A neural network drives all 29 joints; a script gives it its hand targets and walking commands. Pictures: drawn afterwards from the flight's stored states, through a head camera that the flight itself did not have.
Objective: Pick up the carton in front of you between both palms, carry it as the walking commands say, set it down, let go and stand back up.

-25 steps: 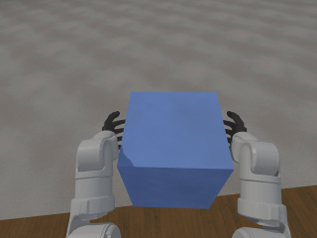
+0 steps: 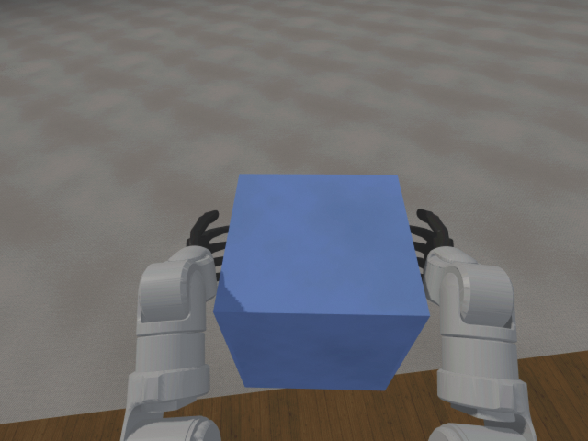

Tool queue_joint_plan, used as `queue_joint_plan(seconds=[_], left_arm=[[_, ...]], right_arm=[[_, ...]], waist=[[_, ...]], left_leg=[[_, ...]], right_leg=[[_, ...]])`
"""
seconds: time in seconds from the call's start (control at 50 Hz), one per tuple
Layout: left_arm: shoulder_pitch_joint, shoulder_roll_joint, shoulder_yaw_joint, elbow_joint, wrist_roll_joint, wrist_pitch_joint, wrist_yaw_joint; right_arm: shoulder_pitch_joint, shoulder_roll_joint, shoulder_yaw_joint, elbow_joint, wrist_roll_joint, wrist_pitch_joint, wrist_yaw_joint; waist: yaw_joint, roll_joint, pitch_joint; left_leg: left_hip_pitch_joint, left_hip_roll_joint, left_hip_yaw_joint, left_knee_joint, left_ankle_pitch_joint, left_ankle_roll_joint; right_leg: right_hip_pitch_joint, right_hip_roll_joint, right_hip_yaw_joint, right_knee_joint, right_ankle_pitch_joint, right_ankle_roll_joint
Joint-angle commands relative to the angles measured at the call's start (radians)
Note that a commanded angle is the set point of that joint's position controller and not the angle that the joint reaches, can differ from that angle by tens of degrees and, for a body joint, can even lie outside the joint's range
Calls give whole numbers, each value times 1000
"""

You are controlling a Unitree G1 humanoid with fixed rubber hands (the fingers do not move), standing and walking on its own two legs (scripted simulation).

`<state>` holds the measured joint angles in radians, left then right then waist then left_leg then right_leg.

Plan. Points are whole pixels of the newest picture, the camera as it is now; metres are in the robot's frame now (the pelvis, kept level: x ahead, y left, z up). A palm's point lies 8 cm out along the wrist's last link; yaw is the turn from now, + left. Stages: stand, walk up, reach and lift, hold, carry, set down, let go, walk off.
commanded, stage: carry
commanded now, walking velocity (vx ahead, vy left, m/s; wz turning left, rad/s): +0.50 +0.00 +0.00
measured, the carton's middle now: (316, 288) +0.33 +0.00 +0.06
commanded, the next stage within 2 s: none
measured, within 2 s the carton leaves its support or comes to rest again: neither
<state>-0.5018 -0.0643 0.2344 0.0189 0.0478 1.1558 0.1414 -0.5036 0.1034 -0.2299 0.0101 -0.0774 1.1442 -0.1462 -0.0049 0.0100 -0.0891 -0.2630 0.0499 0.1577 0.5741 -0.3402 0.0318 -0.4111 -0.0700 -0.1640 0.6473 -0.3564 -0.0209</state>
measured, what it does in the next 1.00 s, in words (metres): walks ahead: left foot, then right foot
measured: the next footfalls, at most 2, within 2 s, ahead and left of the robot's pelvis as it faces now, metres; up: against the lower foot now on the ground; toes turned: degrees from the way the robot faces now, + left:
left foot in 0.46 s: +0.28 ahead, +0.11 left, +0.00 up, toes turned +6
right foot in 0.88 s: +0.48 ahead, -0.07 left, +0.00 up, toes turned -7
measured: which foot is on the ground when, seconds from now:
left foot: down 0.00-0.10, up 0.12-0.44, down 0.46-0.90, up 0.92-1.00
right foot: down 0.00-0.46, up 0.48-0.86, down 0.88-1.00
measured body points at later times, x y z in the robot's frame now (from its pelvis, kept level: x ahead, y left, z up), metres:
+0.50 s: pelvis +0.17 +0.02 -0.01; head +0.17 +0.04 +0.44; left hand +0.52 +0.18 +0.09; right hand +0.51 -0.12 +0.10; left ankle +0.24 +0.11 -0.73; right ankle +0.06 -0.09 -0.70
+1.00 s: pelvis +0.42 +0.00 -0.01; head +0.44 +0.00 +0.44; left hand +0.75 +0.16 +0.08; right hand +0.76 -0.15 +0.08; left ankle +0.31 +0.11 -0.65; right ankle +0.44 -0.07 -0.73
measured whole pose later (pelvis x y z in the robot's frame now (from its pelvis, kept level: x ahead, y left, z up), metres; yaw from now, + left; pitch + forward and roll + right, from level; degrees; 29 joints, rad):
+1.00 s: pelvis +0.42 +0.00 -0.01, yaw -1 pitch +6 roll +0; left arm -0.48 -0.09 0.20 -0.02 0.06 1.12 0.14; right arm -0.46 0.08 -0.23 -0.05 -0.04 1.12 -0.15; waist 0.06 0.01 -0.07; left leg -0.49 0.01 0.03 1.20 -0.47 0.04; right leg -0.47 0.03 -0.13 0.65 -0.29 -0.10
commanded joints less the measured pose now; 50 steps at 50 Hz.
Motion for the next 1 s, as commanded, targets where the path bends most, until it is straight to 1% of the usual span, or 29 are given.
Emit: queue_joint_plan(seconds=[0.0, 0.04, 0.06, 0.08, 0.1, 0.12, 0.14, 0.18, 0.24, 0.36, 0.38, 0.42, 0.44, 0.46, 0.48, 0.5, 0.52, 0.54, 0.58, 0.68, 0.72, 0.78, 0.82, 0.86, 0.88, 0.9, 0.92, 0.96, 0.98], left_arm=[[-647, -842, -594, -33, -243, -15, -96], [-595, -831, -572, 6, -236, -13, -93], [-584, -832, -565, 11, -233, -16, -93], [-566, -822, -550, 28, -217, -21, -89], [-553, -822, -545, 31, -214, -25, -87], [-565, -826, -548, 27, -212, -28, -87], [-593, -837, -566, -15, -228, -33, -89], [-699, -892, -633, -116, -282, -45, -95], [-720, -900, -683, -166, -326, -54, -101], [-601, -865, -691, -127, -311, -47, -102], [-601, -862, -689, -125, -309, -46, -102], [-590, -858, -684, -107, -296, -44, -102], [-593, -856, -679, -105, -293, -38, -102], [-584, -857, -670, -106, -294, -32, -102], [-607, -859, -670, -99, -284, -35, -98], [-597, -884, -661, -91, -282, -37, -96], [-611, -901, -663, -108, -276, -45, -95], [-609, -924, -661, -108, -267, -52, -95], [-604, -937, -668, -130, -251, -70, -95], [-535, -863, -679, -185, -216, -81, -75], [-504, -823, -675, -192, -208, -70, -70], [-468, -772, -657, -194, -197, -49, -70], [-459, -757, -639, -171, -196, -39, -74], [-451, -743, -619, -131, -198, -33, -79], [-432, -737, -607, -116, -200, -33, -82], [-455, -727, -598, -71, -195, -31, -82], [-471, -776, -621, -79, -223, -33, -85], [-573, -868, -686, -131, -294, -47, -107], [-628, -908, -715, -164, -328, -59, -117]], right_arm=[[-608, 799, 604, -28, 264, -2, 86], [-606, 788, 597, -27, 261, 0, 80], [-594, 793, 595, -21, 261, -1, 79], [-608, 810, 603, -34, 263, -1, 82], [-623, 816, 603, -47, 266, -1, 84], [-629, 823, 602, -28, 269, -2, 86], [-639, 839, 613, -36, 285, -5, 90], [-646, 872, 619, -58, 296, -16, 94], [-608, 863, 618, -70, 279, -23, 89], [-489, 782, 590, -58, 225, -20, 85], [-489, 772, 589, -62, 224, -21, 87], [-471, 768, 588, -44, 223, -19, 89], [-436, 752, 573, -22, 215, -20, 90], [-441, 734, 568, -26, 209, -25, 88], [-466, 754, 578, -45, 225, -24, 92], [-501, 792, 607, -75, 255, -29, 100], [-556, 835, 637, -117, 288, -38, 111], [-612, 869, 669, -153, 317, -48, 121], [-661, 911, 711, -186, 363, -66, 135], [-566, 861, 729, -191, 378, -74, 135], [-525, 826, 722, -185, 369, -65, 129], [-487, 785, 705, -173, 346, -48, 121], [-486, 766, 692, -153, 327, -39, 115], [-477, 756, 670, -116, 302, -29, 106], [-497, 750, 660, -113, 294, -23, 100], [-478, 764, 644, -89, 270, -13, 96], [-478, 750, 622, -91, 257, -12, 94], [-532, 782, 617, -126, 250, -21, 89], [-547, 813, 618, -137, 251, -30, 92]], waist=[[-25, 136, -134], [5, 80, -179], [19, 30, -209], [32, -193, -213], [57, -335, -231], [75, -263, -239], [74, -174, -248], [61, -75, -285], [57, -102, -280], [64, -162, -257], [51, -163, -255], [-23, -102, -334], [-63, 79, -362], [-71, 348, -365], [-63, 286, -368], [-61, 182, -346], [-58, 80, -329], [-43, 35, -319], [-31, 79, -331], [-57, 108, -305], [-79, 113, -295], [-72, 160, -294], [-32, 168, -287], [56, 53, -352], [109, -72, -379], [56, -345, -387], [84, -319, -375], [80, -92, -326], [60, -41, -309]], left_leg=[[83, 261, -346, -289, -340, 155], [11, 187, -199, -156, -216, 115], [-89, 140, -118, -60, -202, 75], [-282, 31, -11, 175, -193, 8], [-506, -49, 1, 372, -286, -9], [-582, -18, -101, 508, -291, 7], [-627, 14, -133, 596, -256, 21], [-620, 53, -150, 602, -149, 28], [-516, 38, -112, 456, -36, 0], [-302, -41, -10, 87, 73, 6], [-231, -57, 11, 25, 104, 14], [123, -93, 61, -66, 127, 28], [287, 98, -220, -144, 2, 66], [451, 336, -729, -272, 54, 178], [490, 360, -777, -250, 39, 239], [454, 334, -712, -198, 115, 244], [393, 311, -624, -182, 186, 224], [336, 286, -543, -179, 219, 196], [286, 241, -428, -200, 233, 161], [328, 198, -298, -217, 434, 174], [321, 163, -241, -209, 549, 157], [296, 147, -162, -183, 598, 129], [259, 165, -136, -117, 604, 105], [100, 96, -12, 195, 618, 45], [-97, 43, -4, 446, 419, 19], [-427, -87, -46, 665, -113, -1], [-590, -87, -136, 777, -207, 7], [-604, -14, -203, 745, -146, 16], [-556, 8, -210, 645, -95, 15]], right_leg=[[-113, 15, 8, 50, -50, -14], [88, 55, -33, -122, -10, -27], [249, 23, 18, -181, 3, -41], [388, -144, 327, -290, -72, -107], [548, -279, 607, -372, -73, -196], [559, -327, 678, -363, -49, -255], [563, -333, 660, -334, -9, -268], [530, -293, 545, -312, 25, -235], [429, -224, 363, -325, 94, -199], [356, -183, 224, -253, 248, -152], [330, -173, 196, -213, 260, -134], [186, -107, 81, 28, 359, -64], [6, -49, 16, 302, 208, 2], [-330, 108, 38, 525, -186, 38], [-434, 66, 151, 670, -208, 2], [-473, 32, 168, 737, -160, -14], [-469, 7, 168, 743, -117, -18], [-442, -14, 181, 689, -66, -20], [-377, -11, 161, 604, -4, -10], [-359, 5, 121, 261, 123, 8], [-284, 38, 78, 90, 203, 7], [-154, 81, 12, -5, 227, -15], [-55, 68, 38, -51, 290, -53], [252, 110, -20, -125, 310, -84], [435, -12, 158, -147, 243, -106], [622, -219, 573, -185, 267, -236], [641, -276, 727, -233, 208, -312], [534, -238, 628, -214, 256, -280], [445, -223, 559, -210, 213, -253]])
